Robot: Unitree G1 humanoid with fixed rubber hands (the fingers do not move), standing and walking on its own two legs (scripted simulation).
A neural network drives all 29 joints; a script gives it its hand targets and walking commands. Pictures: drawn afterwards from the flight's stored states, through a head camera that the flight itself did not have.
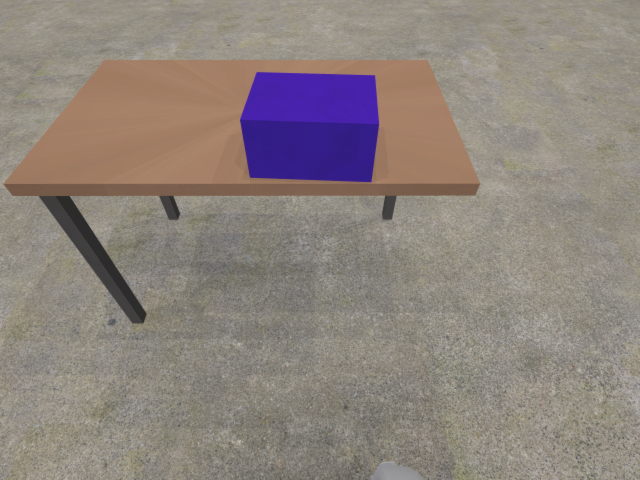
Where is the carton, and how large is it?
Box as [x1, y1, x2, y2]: [240, 72, 378, 181]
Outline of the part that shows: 256,73 240,118 250,177 351,181 371,180 378,128 374,75 271,72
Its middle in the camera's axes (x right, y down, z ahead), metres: -0.01 -0.27 +0.88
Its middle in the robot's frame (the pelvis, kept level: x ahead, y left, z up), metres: +0.85 -0.03 -0.02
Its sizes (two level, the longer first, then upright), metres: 0.275 0.204 0.147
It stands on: a table, 0.68 m high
